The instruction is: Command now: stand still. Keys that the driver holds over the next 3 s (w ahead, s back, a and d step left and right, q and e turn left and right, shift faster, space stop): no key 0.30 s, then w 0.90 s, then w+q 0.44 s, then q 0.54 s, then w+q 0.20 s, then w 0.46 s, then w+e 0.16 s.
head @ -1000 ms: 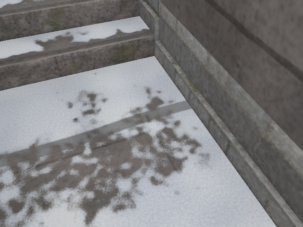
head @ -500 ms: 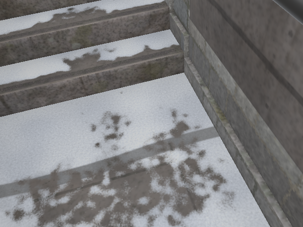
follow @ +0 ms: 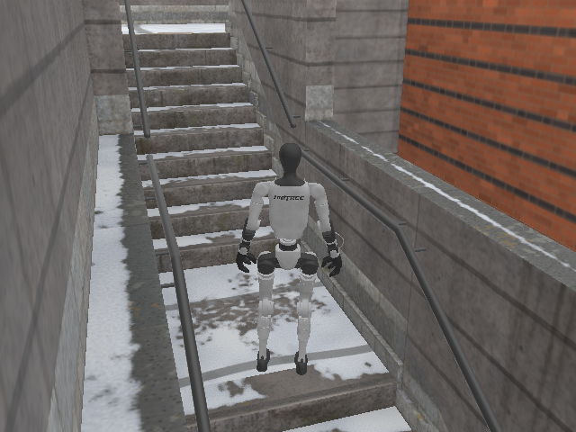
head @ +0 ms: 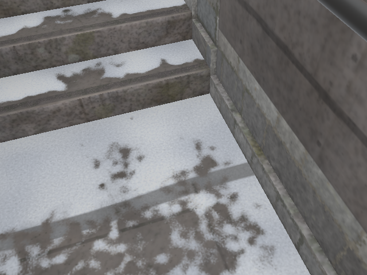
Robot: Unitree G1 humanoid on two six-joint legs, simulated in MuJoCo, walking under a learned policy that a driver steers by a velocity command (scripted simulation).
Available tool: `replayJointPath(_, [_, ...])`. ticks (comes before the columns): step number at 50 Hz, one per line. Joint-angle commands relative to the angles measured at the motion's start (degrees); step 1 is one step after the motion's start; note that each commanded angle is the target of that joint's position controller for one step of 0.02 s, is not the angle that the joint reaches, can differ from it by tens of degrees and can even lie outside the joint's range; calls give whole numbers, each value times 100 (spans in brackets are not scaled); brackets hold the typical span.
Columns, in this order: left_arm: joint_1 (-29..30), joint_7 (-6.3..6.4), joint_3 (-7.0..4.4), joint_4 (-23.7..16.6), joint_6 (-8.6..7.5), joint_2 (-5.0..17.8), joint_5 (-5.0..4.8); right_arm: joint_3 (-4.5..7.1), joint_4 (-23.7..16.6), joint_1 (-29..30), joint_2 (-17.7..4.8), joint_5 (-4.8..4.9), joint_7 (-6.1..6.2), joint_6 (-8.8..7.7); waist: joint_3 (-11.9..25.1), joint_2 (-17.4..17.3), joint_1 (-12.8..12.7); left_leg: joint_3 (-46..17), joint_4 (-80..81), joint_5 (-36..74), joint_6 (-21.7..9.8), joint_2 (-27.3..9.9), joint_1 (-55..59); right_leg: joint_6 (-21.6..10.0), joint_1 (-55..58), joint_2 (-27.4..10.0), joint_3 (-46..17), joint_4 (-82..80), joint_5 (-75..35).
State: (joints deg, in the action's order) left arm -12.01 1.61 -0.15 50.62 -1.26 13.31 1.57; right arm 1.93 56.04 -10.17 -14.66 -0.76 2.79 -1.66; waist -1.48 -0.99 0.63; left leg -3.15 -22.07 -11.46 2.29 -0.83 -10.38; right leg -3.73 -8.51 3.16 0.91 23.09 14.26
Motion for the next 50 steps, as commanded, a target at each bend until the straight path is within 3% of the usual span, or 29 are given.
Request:
replayJointPath(1, [-203,17,-107,-198,-19,577,-47,104,-130,-164,-649,-17,20,-56,319,140,-21,-291,117,1620,-241,-298,272,48,67,-668,-579,-266,-1741])
replayJointPath(6, [-169,35,-109,-206,-11,630,-79,109,-92,14,-714,37,57,-59,202,138,-29,-266,135,1343,-296,-240,219,38,-29,-659,-575,-299,-1314])
replayJointPath(15, [-213,49,-62,-116,-14,644,-74,55,86,28,-622,30,32,-38,97,105,-5,-271,266,1167,-272,-234,266,105,-155,-693,-608,-417,-940])
replayJointPath(16, [-345,60,-67,-35,4,652,-83,40,146,-67,-580,32,22,-43,230,189,-14,-179,245,652,-290,-159,281,85,-70,-655,-610,-517,-270])
replayJointPath(17, [-397,77,-114,-15,29,776,-113,51,156,-37,-599,72,20,-47,141,305,-62,26,-3,-167,-324,32,61,-14,-89,-683,-747,-668,876])
replayJointPath(18, [-449,99,-184,-24,44,968,-159,66,109,58,-608,106,11,-75,-26,576,-125,265,-461,-1001,-342,232,-395,-228,-129,-921,-1158,-915,2051])
replayJointPath(19, [-572,118,-231,-26,38,1092,-200,63,-1,248,-588,117,-20,-144,-275,824,-191,361,-934,-1320,-381,274,-1013,-503,-130,-1405,-1830,-1271,2907])
replayJointPath(20, [-657,135,-290,-28,-2,1230,-212,44,-122,415,-547,141,-75,-240,-487,1022,-227,337,-1391,-1252,-445,157,-1430,-799,-162,-1933,-2513,-1576,3208])
replayJointPath(21, [-743,156,-333,-14,-69,1286,-180,49,-185,503,-569,175,-142,-325,-590,1088,-247,171,-1930,-1319,-481,-62,-1845,-1017,-62,-2261,-2880,-1756,2962])
replayJointPath(22, [-906,159,-344,-6,-135,1203,-177,60,-232,506,-629,166,-221,-391,-542,1036,-302,52,-2499,-1644,-477,-207,-2405,-1146,388,-2388,-2991,-1795,2624])
replayJointPath(25, [-789,188,-360,-173,-224,1068,-220,58,-317,537,-582,246,-420,-466,-507,468,-194,42,-2528,-1299,-466,-491,-2983,-935,900,-2153,-2334,-1765,1544])
replayJointPath(26, [-730,190,-388,-214,-236,1156,-267,39,-338,644,-537,155,-457,-474,-418,401,-211,192,-2285,-1005,-344,-439,-2658,-861,715,-1997,-2001,-1773,1174])
replayJointPath(27, [-753,179,-413,-235,-234,1220,-275,7,-345,609,-430,99,-482,-473,-327,468,-199,318,-2000,-792,-241,-365,-2271,-799,509,-1806,-1652,-1731,942])
replayJointPath(28, [-893,163,-453,-176,-215,1239,-314,-1,-302,501,-333,104,-502,-512,-268,612,-140,388,-1859,-614,-152,-287,-1850,-768,238,-1712,-1477,-1695,792])
replayJointPath(30, [-900,103,-512,-238,-188,1333,-386,14,-202,226,-388,167,-511,-503,-241,810,-24,562,-1430,-252,-87,-148,-1202,-701,-131,-1633,-1211,-1494,853])
replayJointPath(32, [-818,41,-487,-285,-141,1243,-279,81,-148,65,-542,168,-524,-454,-239,790,160,731,-935,52,-165,38,-384,-589,-641,-1583,-1015,-1075,776])
replayJointPath(33, [-802,24,-437,-283,-121,1131,-231,177,-9,-264,-725,194,-503,-429,-28,726,321,923,-879,-37,-224,302,218,-444,-835,-1358,-836,-557,405])
replayJointPath(34, [-813,2,-387,-272,-130,981,-240,295,161,-896,-908,228,-438,-439,159,787,642,705,-683,-27,-404,214,837,-270,-1051,-1171,-653,302,-177])
replayJointPath(35, [-767,-61,-236,-406,-181,564,-180,426,263,-1594,-1346,84,-363,-479,400,-321,861,-944,35,-984,-780,-909,1459,53,-1830,-628,-70,2384,198])
replayJointPath(36, [-956,-86,-146,-652,-306,131,-97,467,285,-1922,-1904,29,-358,-504,734,-1800,671,-3420,868,-1525,-1608,-2114,2026,267,-3135,-149,-127,4121,1821])
replayJointPath(37, [-901,-132,-265,-673,-400,638,-353,315,190,-1552,-1332,35,-391,-646,467,-1056,545,-4256,1392,-3255,-1850,-2312,1548,170,-3627,-461,-798,5009,1427])
replayJointPath(38, [-620,-151,-340,-739,-466,954,-507,239,75,-1081,-1077,164,-404,-704,-117,-691,363,-3628,1391,-3296,-1568,-2125,1112,37,-3929,-712,-774,5211,904])
replayJointPath(39, [-404,-147,-332,-815,-509,890,-432,143,22,-725,-913,113,-410,-714,-444,-530,164,-2926,1495,-2563,-1418,-1839,639,-31,-3869,-919,-682,5137,264])
replayJointPath(41, [-462,-186,-388,-762,-475,897,-320,18,-8,-551,-564,-8,-388,-632,-412,-567,-22,-1546,1526,-972,-1115,-1298,306,50,-3370,-1165,-553,4402,-427])
replayJointPath(43, [-441,-251,-393,-741,-409,776,-275,-32,112,-927,-438,13,-345,-583,-330,-490,17,-938,1553,-24,-1115,-1068,336,166,-3192,-1154,-317,4062,-737])
replayJointPath(46, [-33,-242,-353,-908,-346,576,-207,-14,156,-1079,-670,14,-291,-599,-411,-318,60,-541,1575,1125,-1186,-1012,475,269,-3353,-1146,-244,3083,-1123])
replayJointPath(49, [682,-248,-288,-1110,-335,516,-281,-3,136,-1148,-753,27,-277,-598,-411,-352,365,-216,1582,1343,-1123,-909,480,360,-2943,-1015,-32,1927,-1483])
replayJointPath(50, [877,-233,-228,-1168,-335,375,-299,39,118,-1143,-902,-2,-265,-529,-449,-390,414,-226,1546,1609,-1201,-964,545,351,-2924,-989,75,1741,-1509])
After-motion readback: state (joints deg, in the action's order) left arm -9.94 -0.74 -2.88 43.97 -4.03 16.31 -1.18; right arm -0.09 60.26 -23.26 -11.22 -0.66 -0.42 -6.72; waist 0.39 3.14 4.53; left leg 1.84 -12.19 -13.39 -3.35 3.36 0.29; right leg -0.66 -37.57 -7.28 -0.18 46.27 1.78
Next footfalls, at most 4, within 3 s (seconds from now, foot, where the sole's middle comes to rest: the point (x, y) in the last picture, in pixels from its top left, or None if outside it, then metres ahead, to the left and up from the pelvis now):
0.70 left None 0.16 0.21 -0.78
1.20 right None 0.48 -0.02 -0.78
1.72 left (121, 215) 0.75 0.30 -0.78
2.28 right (158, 181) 0.92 0.15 -0.78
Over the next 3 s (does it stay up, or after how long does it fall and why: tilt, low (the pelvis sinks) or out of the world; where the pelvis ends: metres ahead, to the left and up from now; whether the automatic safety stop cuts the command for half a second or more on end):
stays up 0.95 0.44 0.01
